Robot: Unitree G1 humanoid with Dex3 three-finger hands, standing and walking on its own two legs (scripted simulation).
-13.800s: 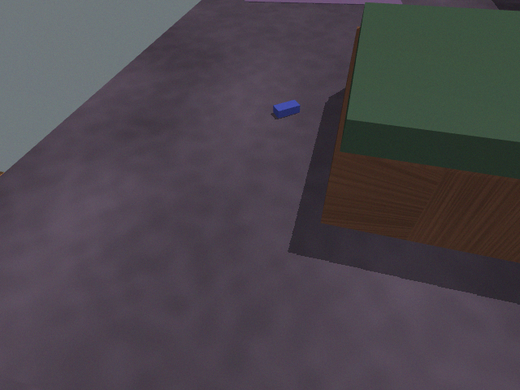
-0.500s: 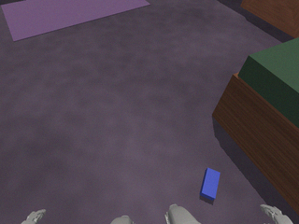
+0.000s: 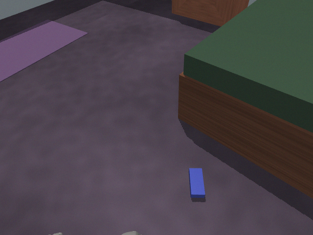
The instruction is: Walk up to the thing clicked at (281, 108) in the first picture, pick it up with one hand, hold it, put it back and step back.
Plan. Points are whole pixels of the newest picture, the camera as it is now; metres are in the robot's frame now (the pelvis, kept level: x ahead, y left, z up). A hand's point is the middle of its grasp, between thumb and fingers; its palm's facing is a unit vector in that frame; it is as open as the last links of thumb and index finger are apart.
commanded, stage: walk up
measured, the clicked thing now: (196, 182) +0.53 -0.19 -0.73
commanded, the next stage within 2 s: none
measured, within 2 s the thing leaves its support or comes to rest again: neither
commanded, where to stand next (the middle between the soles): +0.08 +0.00 m, yaw -13 degrees
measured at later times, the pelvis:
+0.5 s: pelvis +0.01 +0.02 +0.01, yaw -3 degrees
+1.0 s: pelvis +0.00 -0.06 +0.02, yaw +21 degrees
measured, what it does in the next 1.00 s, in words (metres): steps on the spot, turning left: left foot, then right foot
